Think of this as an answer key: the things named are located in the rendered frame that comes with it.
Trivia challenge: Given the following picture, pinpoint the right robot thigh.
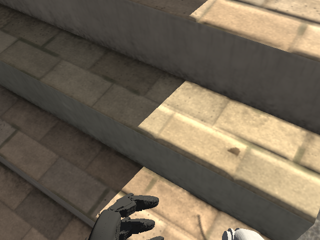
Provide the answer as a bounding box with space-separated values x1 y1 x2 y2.
222 228 264 240

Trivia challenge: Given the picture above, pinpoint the left robot hand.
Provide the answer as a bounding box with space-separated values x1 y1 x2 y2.
85 193 164 240

